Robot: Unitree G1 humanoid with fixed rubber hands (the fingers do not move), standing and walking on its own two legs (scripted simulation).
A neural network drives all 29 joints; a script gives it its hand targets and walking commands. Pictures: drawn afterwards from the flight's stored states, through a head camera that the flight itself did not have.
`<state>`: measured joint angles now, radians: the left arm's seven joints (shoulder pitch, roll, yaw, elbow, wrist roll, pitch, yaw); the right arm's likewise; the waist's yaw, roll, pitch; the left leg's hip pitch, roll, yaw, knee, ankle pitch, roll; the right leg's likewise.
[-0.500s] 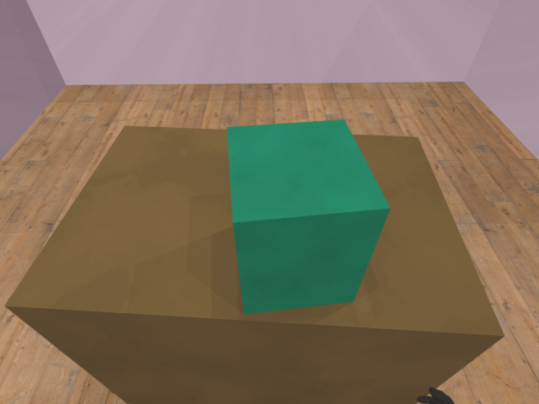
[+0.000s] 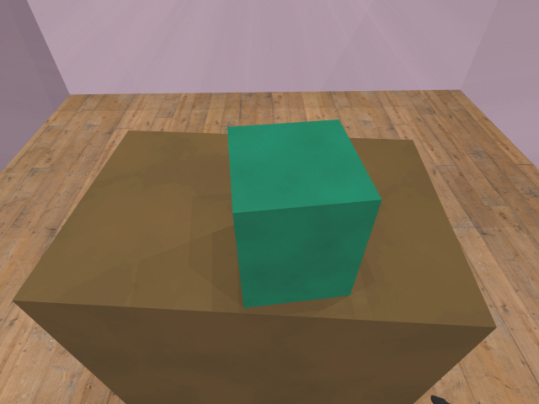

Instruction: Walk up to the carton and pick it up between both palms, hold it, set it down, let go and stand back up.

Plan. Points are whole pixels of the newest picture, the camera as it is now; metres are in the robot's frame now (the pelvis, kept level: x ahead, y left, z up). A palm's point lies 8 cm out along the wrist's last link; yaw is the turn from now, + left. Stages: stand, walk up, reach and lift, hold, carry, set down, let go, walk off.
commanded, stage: stand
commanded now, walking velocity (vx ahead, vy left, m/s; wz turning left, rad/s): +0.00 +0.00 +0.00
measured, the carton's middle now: (291, 214) +0.44 +0.01 +0.05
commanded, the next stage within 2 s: none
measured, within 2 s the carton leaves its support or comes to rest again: neither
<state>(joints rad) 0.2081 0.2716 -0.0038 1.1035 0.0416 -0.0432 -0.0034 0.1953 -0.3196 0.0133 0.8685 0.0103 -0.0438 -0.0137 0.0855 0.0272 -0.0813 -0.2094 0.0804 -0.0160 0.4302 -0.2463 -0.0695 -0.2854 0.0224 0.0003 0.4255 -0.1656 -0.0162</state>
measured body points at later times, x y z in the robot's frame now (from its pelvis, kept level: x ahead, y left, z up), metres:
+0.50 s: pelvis -0.01 +0.00 +0.00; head -0.03 -0.01 +0.45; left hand +0.02 +0.28 -0.14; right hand +0.13 -0.27 -0.12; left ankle -0.01 +0.16 -0.74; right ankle +0.04 -0.11 -0.74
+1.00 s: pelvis -0.01 +0.00 +0.00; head -0.03 -0.02 +0.45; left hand +0.02 +0.28 -0.13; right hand +0.12 -0.27 -0.12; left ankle -0.01 +0.16 -0.74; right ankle +0.04 -0.11 -0.74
